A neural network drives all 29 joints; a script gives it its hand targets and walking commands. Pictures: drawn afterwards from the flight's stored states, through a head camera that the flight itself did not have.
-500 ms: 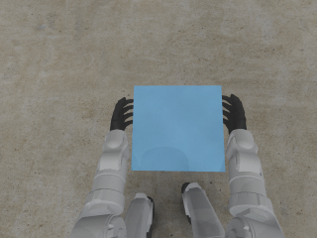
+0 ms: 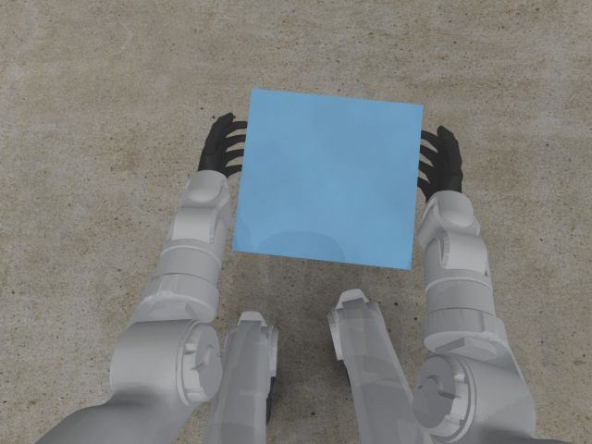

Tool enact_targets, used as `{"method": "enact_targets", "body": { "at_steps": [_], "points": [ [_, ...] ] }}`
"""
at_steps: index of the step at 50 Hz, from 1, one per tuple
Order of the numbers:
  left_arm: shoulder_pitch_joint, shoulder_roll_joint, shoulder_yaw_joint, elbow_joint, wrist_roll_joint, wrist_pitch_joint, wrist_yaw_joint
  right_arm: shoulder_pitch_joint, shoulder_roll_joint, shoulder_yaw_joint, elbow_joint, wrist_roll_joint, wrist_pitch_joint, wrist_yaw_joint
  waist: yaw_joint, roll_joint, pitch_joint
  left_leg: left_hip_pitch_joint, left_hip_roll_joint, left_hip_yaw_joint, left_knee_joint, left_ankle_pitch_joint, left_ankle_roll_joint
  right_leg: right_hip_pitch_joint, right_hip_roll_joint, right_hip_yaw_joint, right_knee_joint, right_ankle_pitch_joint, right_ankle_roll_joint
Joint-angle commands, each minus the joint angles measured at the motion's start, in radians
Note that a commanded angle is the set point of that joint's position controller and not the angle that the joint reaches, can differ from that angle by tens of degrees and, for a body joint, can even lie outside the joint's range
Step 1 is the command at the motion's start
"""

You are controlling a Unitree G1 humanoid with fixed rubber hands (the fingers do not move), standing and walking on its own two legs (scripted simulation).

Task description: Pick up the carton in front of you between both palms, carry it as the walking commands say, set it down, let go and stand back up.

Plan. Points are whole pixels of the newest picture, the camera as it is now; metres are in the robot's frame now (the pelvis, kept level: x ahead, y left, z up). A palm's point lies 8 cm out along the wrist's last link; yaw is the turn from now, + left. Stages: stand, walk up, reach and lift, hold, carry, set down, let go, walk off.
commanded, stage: set down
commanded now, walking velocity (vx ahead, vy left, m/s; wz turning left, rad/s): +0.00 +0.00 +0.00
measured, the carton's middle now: (322, 195) +0.44 -0.07 -0.17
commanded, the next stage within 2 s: none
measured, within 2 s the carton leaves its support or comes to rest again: rests again in 1.40 s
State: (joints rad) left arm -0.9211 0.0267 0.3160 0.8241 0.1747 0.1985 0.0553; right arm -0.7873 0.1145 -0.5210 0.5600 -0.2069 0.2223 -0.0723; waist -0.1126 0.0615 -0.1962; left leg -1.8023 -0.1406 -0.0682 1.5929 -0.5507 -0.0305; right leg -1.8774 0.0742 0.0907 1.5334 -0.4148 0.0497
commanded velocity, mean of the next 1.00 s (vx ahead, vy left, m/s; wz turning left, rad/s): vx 0.00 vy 0.00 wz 0.00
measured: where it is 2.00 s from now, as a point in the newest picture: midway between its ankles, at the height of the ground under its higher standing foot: (308, 381)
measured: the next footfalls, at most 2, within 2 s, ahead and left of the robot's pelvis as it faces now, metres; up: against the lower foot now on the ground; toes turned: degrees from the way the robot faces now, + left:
none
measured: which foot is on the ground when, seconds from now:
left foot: down 0.00-1.00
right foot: down 0.00-1.00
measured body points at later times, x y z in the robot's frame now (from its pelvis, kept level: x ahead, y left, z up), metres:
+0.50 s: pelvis -0.02 +0.02 -0.11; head +0.30 +0.00 +0.20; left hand +0.52 +0.05 -0.25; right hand +0.42 -0.24 -0.24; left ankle +0.07 +0.12 -0.52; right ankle +0.11 -0.13 -0.51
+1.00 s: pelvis -0.02 +0.01 -0.15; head +0.33 +0.01 +0.13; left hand +0.54 +0.05 -0.32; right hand +0.43 -0.24 -0.31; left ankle +0.07 +0.12 -0.51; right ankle +0.11 -0.13 -0.51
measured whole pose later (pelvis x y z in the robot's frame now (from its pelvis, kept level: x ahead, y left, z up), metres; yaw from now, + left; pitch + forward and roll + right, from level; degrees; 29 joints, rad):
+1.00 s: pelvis -0.02 +0.01 -0.15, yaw -1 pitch +44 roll -3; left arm -1.45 0.23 0.02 1.20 0.06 0.17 0.11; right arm -1.11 0.01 -0.63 0.75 -0.11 0.17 -0.10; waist -0.18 0.04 0.12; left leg -2.28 -0.19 -0.05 2.12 -0.61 -0.03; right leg -2.32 0.07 0.06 2.02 -0.48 0.10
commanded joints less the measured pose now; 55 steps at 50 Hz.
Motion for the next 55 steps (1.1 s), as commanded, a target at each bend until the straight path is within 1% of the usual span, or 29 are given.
{"method": "enact_targets", "body": {
  "at_steps": [1, 8, 17, 26, 31, 34, 35, 36, 38, 41, 43, 48, 52, 55],
  "points": [
    [-0.563, -0.883, -0.426, -0.015, -0.090, -0.041, -0.187, -0.561, 0.828, 0.538, 0.078, 0.094, 0.003, 0.187, -0.049, 0.002, -0.888, 0.188, -0.074, 0.091, -0.133, 0.124, 0.015, 0.707, 0.071, -0.123, -0.060, 0.252, 0.018],
    [-0.641, -0.846, -0.427, 0.025, -0.103, -0.049, -0.159, -0.636, 0.770, 0.497, 0.075, 0.111, -0.007, 0.181, -0.070, 0.031, -0.908, 0.148, -0.074, 0.090, -0.039, 0.138, 0.014, 0.582, 0.069, -0.148, 0.046, 0.266, 0.026],
    [-0.751, -0.784, -0.422, 0.082, -0.109, -0.051, -0.125, -0.734, 0.675, 0.417, 0.084, 0.120, -0.017, 0.187, -0.103, 0.076, -0.903, 0.119, -0.068, 0.082, 0.065, 0.157, 0.012, 0.418, 0.055, -0.181, 0.167, 0.271, 0.033],
    [-0.873, -0.694, -0.440, 0.143, -0.140, -0.049, -0.108, -0.841, 0.580, 0.347, 0.096, 0.133, -0.026, 0.196, -0.136, 0.114, -0.880, 0.078, -0.050, 0.073, 0.166, 0.161, 0.014, 0.291, 0.031, -0.203, 0.274, 0.267, 0.037],
    [-0.937, -0.657, -0.472, 0.174, -0.174, -0.055, -0.107, -0.908, 0.542, 0.335, 0.103, 0.151, -0.034, 0.194, -0.156, 0.123, -0.876, 0.056, -0.038, 0.069, 0.222, 0.167, 0.018, 0.266, 0.016, -0.206, 0.326, 0.272, 0.041],
    [-0.972, -0.668, -0.522, 0.155, -0.211, -0.063, -0.106, -0.960, 0.539, 0.363, 0.069, 0.182, -0.044, 0.189, -0.168, 0.125, -0.946, 0.084, -0.036, 0.070, 0.262, 0.213, 0.020, 0.298, 0.013, -0.209, 0.360, 0.316, 0.043],
    [-0.993, -0.675, -0.543, 0.133, -0.219, -0.064, -0.106, -0.999, 0.544, 0.370, 0.037, 0.198, -0.047, 0.191, -0.180, 0.136, -0.960, 0.096, -0.032, 0.067, 0.269, 0.210, 0.025, 0.268, 0.011, -0.211, 0.366, 0.311, 0.042],
    [-1.011, -0.696, -0.548, 0.113, -0.222, -0.063, -0.108, -1.013, 0.550, 0.382, 0.035, 0.205, -0.044, 0.194, -0.171, 0.149, -0.946, 0.066, -0.037, 0.076, 0.277, 0.207, 0.021, 0.270, 0.012, -0.205, 0.370, 0.315, 0.036],
    [-0.990, -0.715, -0.543, 0.111, -0.228, -0.067, -0.114, -0.982, 0.576, 0.393, 0.068, 0.216, -0.041, 0.198, -0.165, 0.141, -0.896, 0.034, -0.040, 0.080, 0.290, 0.238, 0.020, 0.282, 0.018, -0.200, 0.381, 0.359, 0.037],
    [-0.941, -0.698, -0.511, 0.161, -0.203, -0.071, -0.122, -0.931, 0.578, 0.371, 0.133, 0.204, -0.038, 0.207, -0.148, 0.138, -0.811, -0.014, -0.037, 0.078, 0.301, 0.239, 0.024, 0.249, 0.023, -0.194, 0.393, 0.350, 0.040],
    [-0.921, -0.685, -0.488, 0.194, -0.186, -0.072, -0.128, -0.919, 0.569, 0.349, 0.155, 0.189, -0.040, 0.211, -0.144, 0.136, -0.763, -0.047, -0.037, 0.077, 0.301, 0.218, 0.028, 0.219, 0.025, -0.191, 0.396, 0.324, 0.039],
    [-0.913, -0.655, -0.449, 0.241, -0.170, -0.080, -0.139, -0.919, 0.525, 0.308, 0.178, 0.157, -0.052, 0.208, -0.154, 0.128, -0.691, -0.104, -0.037, 0.068, 0.304, 0.191, 0.036, 0.172, 0.026, -0.187, 0.404, 0.290, 0.032],
    [-0.934, -0.620, -0.447, 0.250, -0.180, -0.092, -0.141, -0.920, 0.491, 0.286, 0.193, 0.147, -0.068, 0.200, -0.166, 0.126, -0.655, -0.127, -0.034, 0.059, 0.309, 0.185, 0.040, 0.151, 0.022, -0.183, 0.411, 0.279, 0.026],
    [-0.943, -0.585, -0.446, 0.260, -0.184, -0.100, -0.139, -0.918, 0.467, 0.271, 0.213, 0.145, -0.078, 0.198, -0.165, 0.127, -0.628, -0.136, -0.030, 0.051, 0.313, 0.184, 0.043, 0.129, 0.018, -0.179, 0.418, 0.267, 0.023]
  ]
}}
